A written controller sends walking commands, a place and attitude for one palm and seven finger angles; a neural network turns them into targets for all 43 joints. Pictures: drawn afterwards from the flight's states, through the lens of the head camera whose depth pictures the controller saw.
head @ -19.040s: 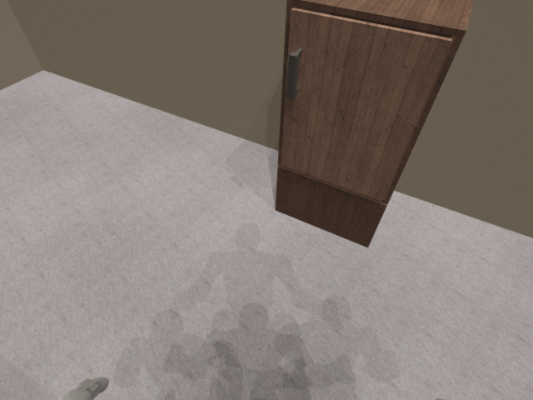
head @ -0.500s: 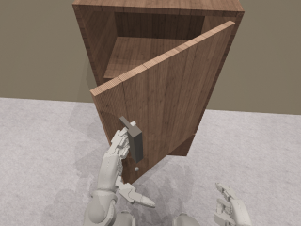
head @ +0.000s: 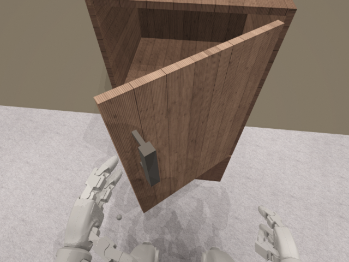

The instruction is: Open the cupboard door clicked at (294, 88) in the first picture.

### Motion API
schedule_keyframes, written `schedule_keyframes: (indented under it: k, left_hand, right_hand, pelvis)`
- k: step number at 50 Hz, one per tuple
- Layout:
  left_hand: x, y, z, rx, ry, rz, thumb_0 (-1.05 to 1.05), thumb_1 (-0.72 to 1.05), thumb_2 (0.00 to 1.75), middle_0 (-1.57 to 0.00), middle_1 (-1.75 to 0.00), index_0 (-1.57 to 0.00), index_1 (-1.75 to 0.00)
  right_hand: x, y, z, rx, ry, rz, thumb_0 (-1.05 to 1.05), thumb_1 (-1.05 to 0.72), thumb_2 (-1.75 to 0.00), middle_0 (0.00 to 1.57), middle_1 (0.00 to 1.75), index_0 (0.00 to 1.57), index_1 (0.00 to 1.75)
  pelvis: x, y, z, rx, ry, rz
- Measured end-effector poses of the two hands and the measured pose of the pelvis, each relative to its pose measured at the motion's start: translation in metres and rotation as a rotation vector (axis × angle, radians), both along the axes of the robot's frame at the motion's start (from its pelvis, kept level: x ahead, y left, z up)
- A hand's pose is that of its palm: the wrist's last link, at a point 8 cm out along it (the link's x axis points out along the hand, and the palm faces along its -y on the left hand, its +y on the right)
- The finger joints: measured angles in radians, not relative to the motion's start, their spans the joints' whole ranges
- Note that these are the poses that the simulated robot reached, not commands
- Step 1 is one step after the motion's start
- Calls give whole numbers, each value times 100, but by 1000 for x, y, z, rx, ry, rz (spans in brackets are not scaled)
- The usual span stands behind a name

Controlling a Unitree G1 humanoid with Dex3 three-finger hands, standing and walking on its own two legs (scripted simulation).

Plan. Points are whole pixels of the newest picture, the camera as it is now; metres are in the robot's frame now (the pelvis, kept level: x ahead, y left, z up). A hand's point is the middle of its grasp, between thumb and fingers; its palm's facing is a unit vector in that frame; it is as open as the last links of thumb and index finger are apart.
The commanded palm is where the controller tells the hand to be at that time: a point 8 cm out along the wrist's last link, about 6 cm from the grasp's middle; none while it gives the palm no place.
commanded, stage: slide the hand sideways off the handle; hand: left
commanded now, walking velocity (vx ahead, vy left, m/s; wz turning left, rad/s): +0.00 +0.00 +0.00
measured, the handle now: (145, 158) +0.32 +0.09 +0.07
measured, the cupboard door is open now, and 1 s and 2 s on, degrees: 41 41 41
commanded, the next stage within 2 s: draw the hand back to the body in 0.20 s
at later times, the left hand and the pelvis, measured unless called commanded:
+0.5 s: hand (95, 218) +0.19 +0.15 +0.09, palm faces -0.07 -1.00 -0.06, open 16.3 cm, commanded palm +0.17 +0.22 +0.10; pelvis -0.01 +0.01 +0.00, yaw +0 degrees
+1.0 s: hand (36, 207) +0.19 +0.22 +0.15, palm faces +0.22 -0.92 -0.31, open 14.9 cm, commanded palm +0.15 +0.27 +0.18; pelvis +0.01 +0.02 +0.05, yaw +0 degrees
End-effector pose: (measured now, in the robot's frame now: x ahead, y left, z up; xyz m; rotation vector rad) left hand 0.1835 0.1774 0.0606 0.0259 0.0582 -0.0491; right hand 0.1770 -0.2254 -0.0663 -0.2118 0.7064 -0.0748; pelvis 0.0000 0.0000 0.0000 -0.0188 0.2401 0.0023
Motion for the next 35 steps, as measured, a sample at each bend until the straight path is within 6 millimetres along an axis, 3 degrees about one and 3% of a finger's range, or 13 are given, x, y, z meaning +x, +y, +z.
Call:
schedule_keyframes:
  k: [11,17,26,35]
  left_hand:
    - [-14,22,1,-3,10,-5,-1,-50,30,-15,-30,-15,-30]
    - [-15,21,2,-27,-9,-24,-1,-50,30,-15,-30,-15,-30]
    - [-11,34,39,36,-55,-14,-1,-50,30,-15,-30,-16,-30]
    - [-16,54,57,31,-18,13,-1,-50,30,-15,-30,-15,-30]
  right_hand:
    - [-1,1,-1,-5,-18,-25,1,-90,-90,20,30,20,30]
    - [-3,8,0,-8,-42,-16,1,-90,-90,20,30,20,30]
    - [-10,23,12,32,-54,-34,1,-90,-90,20,30,20,30]
    - [-9,25,37,15,-92,-29,1,-90,-90,20,30,21,30]
  pelvis:
    - [-1,3,-3,-8,2,4]
    - [-6,8,-6,-15,1,6]
    - [-6,15,7,-18,-45,2]
    - [2,19,25,-22,-90,5]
